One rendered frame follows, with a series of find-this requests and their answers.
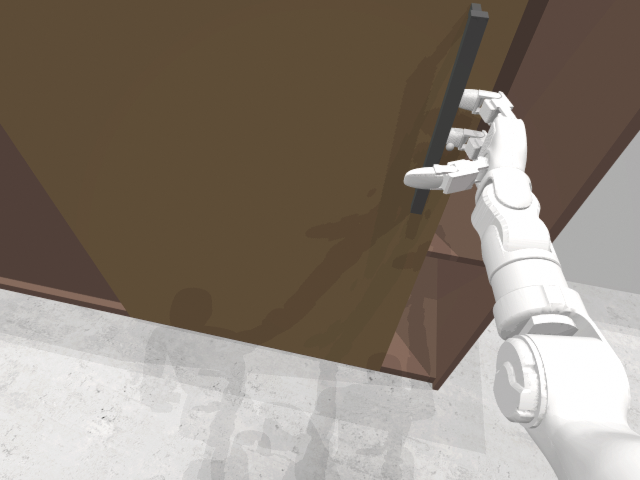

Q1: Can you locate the right robot upper arm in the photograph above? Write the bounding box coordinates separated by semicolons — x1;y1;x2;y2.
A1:
493;334;640;480

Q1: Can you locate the handle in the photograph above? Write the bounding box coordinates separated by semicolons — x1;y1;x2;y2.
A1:
410;3;489;215

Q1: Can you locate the right robot hand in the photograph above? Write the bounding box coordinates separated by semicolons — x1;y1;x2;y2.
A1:
404;89;527;194

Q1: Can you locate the wardrobe door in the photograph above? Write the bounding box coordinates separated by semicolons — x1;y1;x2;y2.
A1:
0;124;121;303
0;0;529;371

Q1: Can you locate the right robot forearm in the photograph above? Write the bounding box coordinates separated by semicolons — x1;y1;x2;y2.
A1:
471;167;631;418

